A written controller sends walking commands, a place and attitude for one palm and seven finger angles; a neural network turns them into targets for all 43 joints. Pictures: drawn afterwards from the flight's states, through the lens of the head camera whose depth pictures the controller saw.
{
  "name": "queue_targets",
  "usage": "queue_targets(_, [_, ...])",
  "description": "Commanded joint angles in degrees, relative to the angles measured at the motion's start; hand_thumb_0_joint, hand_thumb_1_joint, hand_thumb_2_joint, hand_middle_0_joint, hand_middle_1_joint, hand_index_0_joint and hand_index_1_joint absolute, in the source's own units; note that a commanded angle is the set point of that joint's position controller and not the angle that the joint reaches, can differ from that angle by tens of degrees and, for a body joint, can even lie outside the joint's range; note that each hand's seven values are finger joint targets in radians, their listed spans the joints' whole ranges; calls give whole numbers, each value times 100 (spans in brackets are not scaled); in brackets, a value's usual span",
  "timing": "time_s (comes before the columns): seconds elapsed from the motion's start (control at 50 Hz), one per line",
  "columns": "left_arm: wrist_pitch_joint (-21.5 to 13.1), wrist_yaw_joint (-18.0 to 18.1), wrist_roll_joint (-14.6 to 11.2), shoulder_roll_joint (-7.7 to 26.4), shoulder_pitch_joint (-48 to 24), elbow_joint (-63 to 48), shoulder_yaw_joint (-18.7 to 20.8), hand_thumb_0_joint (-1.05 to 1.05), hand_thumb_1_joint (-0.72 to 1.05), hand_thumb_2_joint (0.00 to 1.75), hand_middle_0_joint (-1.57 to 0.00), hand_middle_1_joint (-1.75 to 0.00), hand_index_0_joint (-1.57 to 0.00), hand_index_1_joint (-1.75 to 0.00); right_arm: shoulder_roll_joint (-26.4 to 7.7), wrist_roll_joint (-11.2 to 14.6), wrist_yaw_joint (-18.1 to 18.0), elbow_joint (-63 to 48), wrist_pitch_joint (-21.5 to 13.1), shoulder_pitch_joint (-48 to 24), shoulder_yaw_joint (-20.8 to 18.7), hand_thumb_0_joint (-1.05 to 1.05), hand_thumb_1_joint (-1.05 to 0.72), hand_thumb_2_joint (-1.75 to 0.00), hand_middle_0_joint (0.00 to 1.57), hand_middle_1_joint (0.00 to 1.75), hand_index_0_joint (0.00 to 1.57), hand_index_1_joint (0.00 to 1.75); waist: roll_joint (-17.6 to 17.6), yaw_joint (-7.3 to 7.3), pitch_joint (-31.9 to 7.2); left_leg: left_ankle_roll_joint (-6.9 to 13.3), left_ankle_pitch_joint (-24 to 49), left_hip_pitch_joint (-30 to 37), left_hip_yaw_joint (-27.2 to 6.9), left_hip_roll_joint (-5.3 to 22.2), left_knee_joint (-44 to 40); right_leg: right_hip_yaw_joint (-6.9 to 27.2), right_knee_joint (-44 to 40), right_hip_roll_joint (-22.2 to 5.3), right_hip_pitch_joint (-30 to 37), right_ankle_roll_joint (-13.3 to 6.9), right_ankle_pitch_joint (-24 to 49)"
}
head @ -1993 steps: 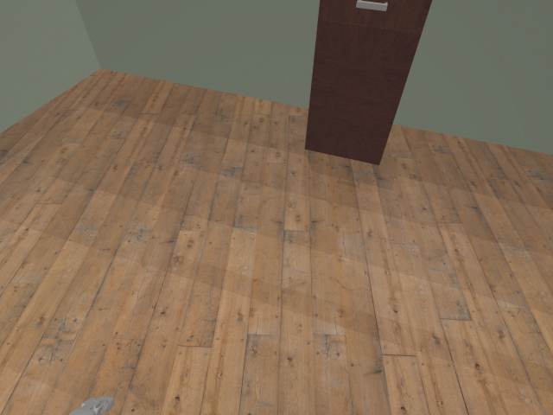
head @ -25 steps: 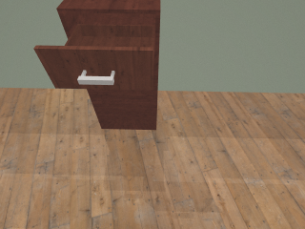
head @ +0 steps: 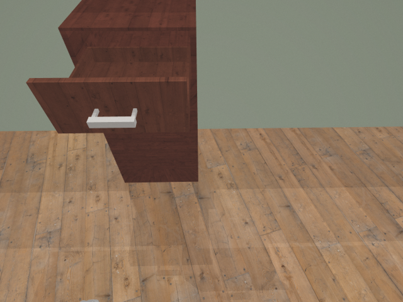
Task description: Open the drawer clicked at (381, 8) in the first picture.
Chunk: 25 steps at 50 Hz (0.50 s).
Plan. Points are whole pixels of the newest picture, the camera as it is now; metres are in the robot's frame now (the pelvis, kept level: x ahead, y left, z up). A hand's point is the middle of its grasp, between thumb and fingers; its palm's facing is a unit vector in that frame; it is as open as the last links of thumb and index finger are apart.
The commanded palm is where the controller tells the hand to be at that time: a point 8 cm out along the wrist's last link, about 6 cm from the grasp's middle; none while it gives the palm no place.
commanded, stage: look to check the result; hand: left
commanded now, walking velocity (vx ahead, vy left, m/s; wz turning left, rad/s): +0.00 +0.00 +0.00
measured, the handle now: (113, 117) +0.55 +0.26 +0.04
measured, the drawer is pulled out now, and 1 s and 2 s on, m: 0.30 0.30 0.30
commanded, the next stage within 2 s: stand and wait in 0.56 s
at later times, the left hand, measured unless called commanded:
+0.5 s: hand out of the picture +0.09 +0.24 -0.15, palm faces -0.03 -0.93 -0.36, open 7.3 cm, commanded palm none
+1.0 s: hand out of the picture +0.13 +0.23 -0.15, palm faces -0.04 -0.94 -0.35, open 7.3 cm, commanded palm none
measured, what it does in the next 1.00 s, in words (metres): stands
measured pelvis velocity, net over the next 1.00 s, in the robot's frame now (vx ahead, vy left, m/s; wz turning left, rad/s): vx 0.04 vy -0.01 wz -0.01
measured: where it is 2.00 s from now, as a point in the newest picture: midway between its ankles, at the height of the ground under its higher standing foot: outside the picture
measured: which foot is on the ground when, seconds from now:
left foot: down 0.00-1.00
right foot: down 0.00-1.00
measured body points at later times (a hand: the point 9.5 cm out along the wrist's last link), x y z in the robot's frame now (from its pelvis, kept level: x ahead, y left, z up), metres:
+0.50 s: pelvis +0.02 -0.01 +0.00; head +0.05 -0.02 +0.45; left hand +0.09 +0.29 -0.13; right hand +0.09 -0.30 -0.14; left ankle +0.02 +0.12 -0.75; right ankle +0.00 -0.09 -0.75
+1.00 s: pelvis +0.04 -0.01 +0.00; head +0.06 -0.02 +0.45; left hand +0.13 +0.28 -0.13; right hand +0.10 -0.31 -0.14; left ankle +0.02 +0.12 -0.75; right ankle +0.00 -0.09 -0.75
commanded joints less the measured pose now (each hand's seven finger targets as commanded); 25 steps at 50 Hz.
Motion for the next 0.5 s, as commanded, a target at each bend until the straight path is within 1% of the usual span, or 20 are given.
queue_targets(0.0, [-84, 54, -4, 1209, 43, -216, 254, 0, 90, 90, -20, -30, -20, -30, -991, 25, -43, -246, -113, -81, -152, 0, -90, -90, 20, 30, 20, 30, 124, 93, -411, 89, 654, 204, -745, 645, -348, 789, -449, -869, 58, -22, 846])
queue_targets(0.02, [-90, 58, 3, 1231, 71, -225, 273, 0, 90, 90, -20, -30, -20, -30, -994, 29, -44, -259, -106, -83, -163, 0, -90, -90, 20, 30, 20, 30, 44, 106, -431, 105, 676, 246, -754, 654, -324, 801, -465, -863, 72, -18, 869])
queue_targets(0.06, [-86, 51, -4, 1247, 19, -205, 263, 0, 90, 90, -20, -30, -20, -30, -1051, 26, -46, -240, -105, -111, -152, 0, -90, -90, 20, 30, 20, 30, 91, 85, -428, 82, 687, 276, -734, 650, -346, 811, -497, -877, 68, -13, 894])
queue_targets(0.1, [-93, 51, -8, 1264, 9, -201, 260, 0, 90, 90, -20, -30, -20, -30, -1080, 27, -47, -237, -100, -129, -155, 0, -90, -90, 20, 30, 20, 30, 57, 83, -477, 77, 673, 321, -726, 649, -353, 816, -531, -885, 106, -14, 906])
queue_targets(0.12, [-98, 57, -5, 1301, 21, -209, 273, 0, 90, 90, -20, -30, -20, -30, -1100, 34, -47, -254, -97, -127, -161, 0, -90, -90, 20, 30, 20, 30, -20, 89, -491, 90, 719, 359, -736, 661, -337, 815, -530, -875, 130, -9, 964])
queue_targets(0.2, [-93, 48, -13, 1332, -36, -167, 256, 0, 90, 90, -20, -30, -20, -30, -1165, 35, -44, -245, -82, -193, -161, 0, -90, -90, 20, 30, 20, 30, 58, 67, -460, 69, 600, 402, -711, 664, -375, 843, -598, -888, 83, -8, 859])
queue_targets(0.24, [-94, 53, -10, 1359, -27, -163, 262, 0, 90, 90, -20, -30, -20, -30, -1170, 39, -43, -243, -79, -187, -164, 0, -90, -90, 20, 30, 20, 30, 26, 63, -520, 75, 675, 448, -717, 671, -354, 843, -586, -890, 134, -3, 967])
queue_targets(0.32, [-110, 63, -14, 1408, 1, -155, 272, 0, 90, 90, -20, -30, -20, -30, -1217, 49, -53, -255, -67, -201, -174, 0, -90, -90, 20, 30, 20, 30, -156, 67, -550, 90, 784, 545, -687, 684, -306, 827, -598, -894, 151, 21, 1197])
queue_targets(0.34, [-106, 63, -16, 1425, -36, -141, 259, 0, 90, 90, -20, -30, -20, -30, -1242, 47, -48, -238, -65, -212, -174, 0, -90, -90, 20, 30, 20, 30, -94, 48, -530, 78, 766, 534, -687, 679, -326, 829, -597, -905, 135, 22, 1186])
queue_targets(0.36, [-106, 62, -19, 1426, -52, -145, 254, 0, 90, 90, -20, -30, -20, -30, -1257, 43, -50, -240, -69, -214, -171, 0, -90, -90, 20, 30, 20, 30, -115, 52, -529, 81, 829, 532, -708, 684, -330, 826, -579, -898, 159, 12, 1256])
queue_targets(0.38, [-106, 63, -21, 1427, -28, -145, 257, 0, 90, 90, -20, -30, -20, -30, -1268, 43, -50, -240, -70, -241, -171, 0, -90, -90, 20, 30, 20, 30, -49, 62, -547, 77, 863, 568, -684, 683, -318, 825, -575, -912, 172, 11, 1317])
queue_targets(0.42, [-113, 72, -16, 1450, -4, -146, 268, 0, 90, 90, -20, -30, -20, -30, -1248, 48, -57, -262, -65, -228, -176, 0, -90, -90, 20, 30, 20, 30, -86, 67, -584, 88, 919, 601, -674, 691, -283, 823, -575, -901, 218, 22, 1409])
queue_targets(0.48, [-109, 71, -21, 1460, -43, -141, 257, 0, 90, 90, -20, -30, -20, -30, -1285, 47, -54, -258, -60, -267, -175, 0, -90, -90, 20, 30, 20, 30, -115, 51, -535, 79, 876, 604, -675, 687, -309, 839, -589, -913, 178, 21, 1406])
